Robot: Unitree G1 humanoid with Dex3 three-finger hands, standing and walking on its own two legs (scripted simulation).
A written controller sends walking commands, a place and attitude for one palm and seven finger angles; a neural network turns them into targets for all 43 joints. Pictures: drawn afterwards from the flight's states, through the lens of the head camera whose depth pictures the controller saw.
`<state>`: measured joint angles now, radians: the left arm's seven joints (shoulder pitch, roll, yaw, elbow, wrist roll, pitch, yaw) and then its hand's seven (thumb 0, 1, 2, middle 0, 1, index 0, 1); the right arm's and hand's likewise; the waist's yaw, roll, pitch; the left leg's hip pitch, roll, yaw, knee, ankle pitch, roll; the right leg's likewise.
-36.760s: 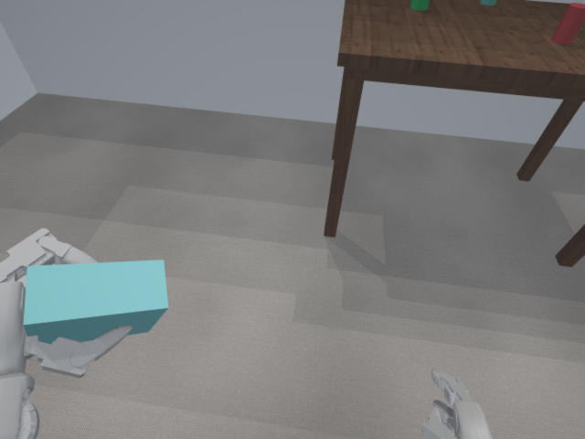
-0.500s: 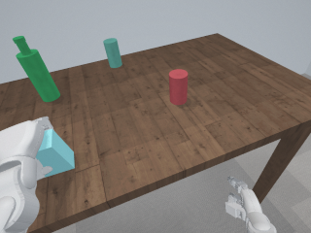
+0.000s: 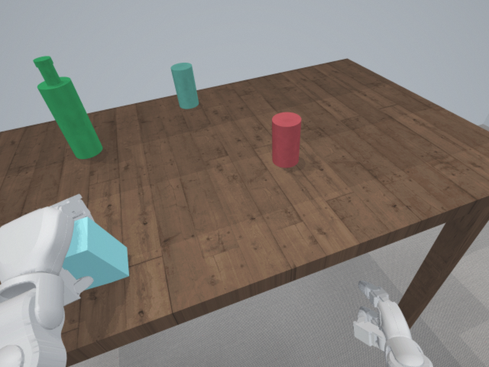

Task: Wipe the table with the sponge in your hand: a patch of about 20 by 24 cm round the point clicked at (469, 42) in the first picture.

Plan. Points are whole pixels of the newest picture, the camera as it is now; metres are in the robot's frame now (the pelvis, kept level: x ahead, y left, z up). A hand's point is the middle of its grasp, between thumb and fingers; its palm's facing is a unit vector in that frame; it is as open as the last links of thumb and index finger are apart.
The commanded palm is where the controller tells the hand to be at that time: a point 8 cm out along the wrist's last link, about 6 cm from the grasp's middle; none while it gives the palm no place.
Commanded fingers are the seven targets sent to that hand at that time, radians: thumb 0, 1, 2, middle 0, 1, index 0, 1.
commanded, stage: lift the sponge slowly off the table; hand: left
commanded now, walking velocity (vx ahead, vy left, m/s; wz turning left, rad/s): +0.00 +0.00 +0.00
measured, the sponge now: (81, 265) +0.20 +0.29 +0.11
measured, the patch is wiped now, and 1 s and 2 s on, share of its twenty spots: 0.95 0.95 0.95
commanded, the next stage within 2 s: bring the sponge back beside the body in 1.98 s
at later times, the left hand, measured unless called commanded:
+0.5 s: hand (69, 250) +0.20 +0.28 +0.16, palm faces +0.21 -0.11 -0.97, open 9.4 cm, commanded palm +0.14 +0.27 +0.22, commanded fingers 0.00 0.10 1.30 -1.20 -1.60 -1.20 -1.60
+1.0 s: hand (57, 249) +0.18 +0.28 +0.18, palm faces +0.23 -0.10 -0.97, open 9.4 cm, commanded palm +0.14 +0.27 +0.25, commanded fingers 0.00 0.10 1.30 -1.20 -1.60 -1.20 -1.60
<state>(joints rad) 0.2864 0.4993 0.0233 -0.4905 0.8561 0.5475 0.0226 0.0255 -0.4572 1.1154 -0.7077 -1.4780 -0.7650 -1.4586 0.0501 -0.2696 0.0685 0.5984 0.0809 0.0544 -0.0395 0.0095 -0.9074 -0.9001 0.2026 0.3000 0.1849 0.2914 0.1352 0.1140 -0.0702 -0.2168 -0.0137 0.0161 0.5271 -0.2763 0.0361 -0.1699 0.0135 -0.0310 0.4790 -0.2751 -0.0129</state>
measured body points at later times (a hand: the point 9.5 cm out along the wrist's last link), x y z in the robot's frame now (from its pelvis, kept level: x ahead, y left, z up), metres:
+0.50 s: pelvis +0.00 -0.02 +0.00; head -0.04 -0.06 +0.45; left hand +0.18 +0.28 +0.21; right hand +0.26 -0.20 -0.06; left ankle +0.01 +0.09 -0.74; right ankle -0.01 -0.12 -0.74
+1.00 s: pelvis -0.02 -0.02 +0.00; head -0.06 -0.07 +0.45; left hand +0.17 +0.28 +0.23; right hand +0.25 -0.20 -0.06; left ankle +0.01 +0.09 -0.74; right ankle -0.01 -0.12 -0.74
